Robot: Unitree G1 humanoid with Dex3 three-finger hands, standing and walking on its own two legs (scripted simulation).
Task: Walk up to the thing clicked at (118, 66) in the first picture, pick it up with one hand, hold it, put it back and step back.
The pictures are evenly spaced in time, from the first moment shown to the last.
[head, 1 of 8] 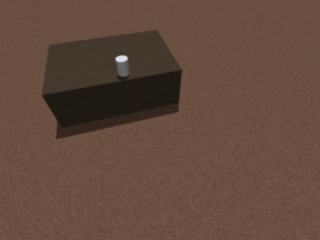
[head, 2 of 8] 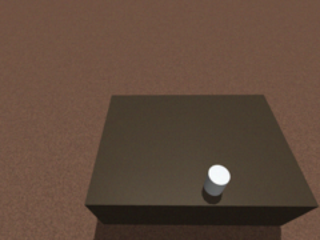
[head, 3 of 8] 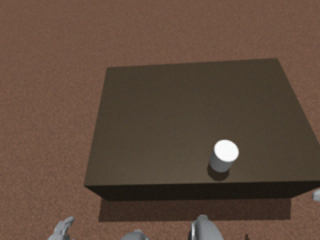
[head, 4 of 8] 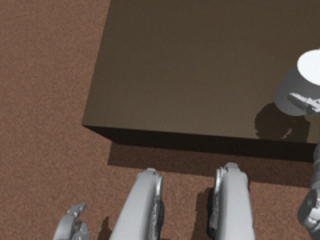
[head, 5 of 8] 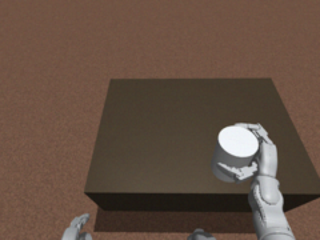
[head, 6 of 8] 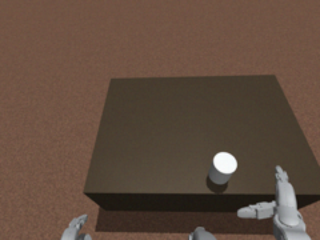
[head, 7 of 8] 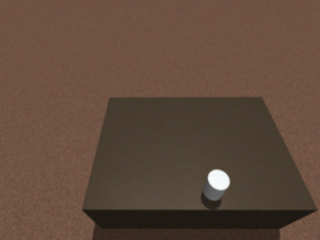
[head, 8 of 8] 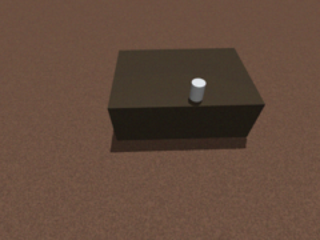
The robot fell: no
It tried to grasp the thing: yes
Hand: right
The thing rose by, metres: 0.34
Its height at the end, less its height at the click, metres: +0.00
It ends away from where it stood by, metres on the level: 0.00
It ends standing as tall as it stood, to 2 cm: yes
